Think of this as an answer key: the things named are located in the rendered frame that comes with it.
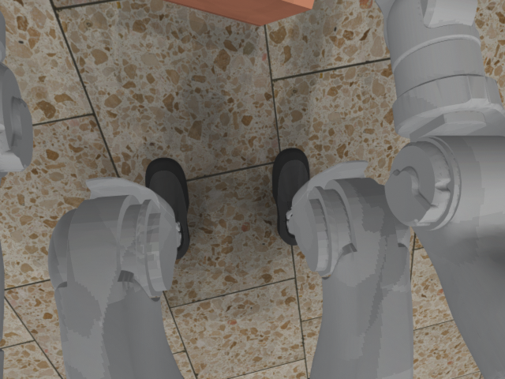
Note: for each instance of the left robot upper arm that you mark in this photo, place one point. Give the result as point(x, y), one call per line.
point(16, 147)

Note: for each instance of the carton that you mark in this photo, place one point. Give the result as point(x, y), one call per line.
point(256, 12)

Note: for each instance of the right robot upper arm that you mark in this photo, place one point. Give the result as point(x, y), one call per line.
point(451, 191)

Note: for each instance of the robot right forearm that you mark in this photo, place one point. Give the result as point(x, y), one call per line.
point(440, 83)

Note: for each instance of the robot right thigh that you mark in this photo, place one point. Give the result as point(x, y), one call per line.
point(348, 232)

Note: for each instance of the right robot foot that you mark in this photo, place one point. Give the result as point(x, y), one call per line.
point(290, 172)

